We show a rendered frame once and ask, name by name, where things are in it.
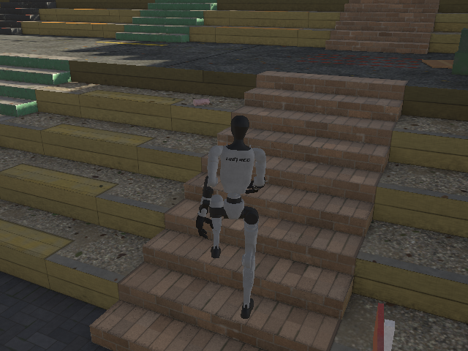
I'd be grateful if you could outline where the robot torso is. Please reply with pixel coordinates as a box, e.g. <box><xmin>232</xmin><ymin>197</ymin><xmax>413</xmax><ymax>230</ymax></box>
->
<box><xmin>220</xmin><ymin>145</ymin><xmax>254</xmax><ymax>219</ymax></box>

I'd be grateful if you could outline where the robot left hand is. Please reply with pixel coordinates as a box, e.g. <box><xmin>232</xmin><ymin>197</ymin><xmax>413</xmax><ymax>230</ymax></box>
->
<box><xmin>196</xmin><ymin>215</ymin><xmax>214</xmax><ymax>239</ymax></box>

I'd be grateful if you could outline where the robot right shin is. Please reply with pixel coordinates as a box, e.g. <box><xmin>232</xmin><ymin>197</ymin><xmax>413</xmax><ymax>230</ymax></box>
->
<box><xmin>243</xmin><ymin>255</ymin><xmax>255</xmax><ymax>308</ymax></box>

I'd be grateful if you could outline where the robot left forearm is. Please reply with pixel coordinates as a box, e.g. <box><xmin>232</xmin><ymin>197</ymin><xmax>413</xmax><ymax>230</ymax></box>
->
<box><xmin>198</xmin><ymin>176</ymin><xmax>214</xmax><ymax>217</ymax></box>

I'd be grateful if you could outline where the robot right hand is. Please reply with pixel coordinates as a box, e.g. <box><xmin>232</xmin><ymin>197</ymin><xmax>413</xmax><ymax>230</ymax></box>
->
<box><xmin>245</xmin><ymin>181</ymin><xmax>259</xmax><ymax>194</ymax></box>

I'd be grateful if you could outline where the robot right forearm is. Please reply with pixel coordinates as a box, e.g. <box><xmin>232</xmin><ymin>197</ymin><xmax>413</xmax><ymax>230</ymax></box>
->
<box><xmin>252</xmin><ymin>177</ymin><xmax>265</xmax><ymax>190</ymax></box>

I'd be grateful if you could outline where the robot right upper arm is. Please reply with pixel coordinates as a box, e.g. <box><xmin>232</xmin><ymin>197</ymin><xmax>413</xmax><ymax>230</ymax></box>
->
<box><xmin>253</xmin><ymin>148</ymin><xmax>266</xmax><ymax>186</ymax></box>

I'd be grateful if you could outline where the robot left upper arm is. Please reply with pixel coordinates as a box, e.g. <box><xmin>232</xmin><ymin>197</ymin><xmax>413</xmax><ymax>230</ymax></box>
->
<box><xmin>207</xmin><ymin>146</ymin><xmax>223</xmax><ymax>187</ymax></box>

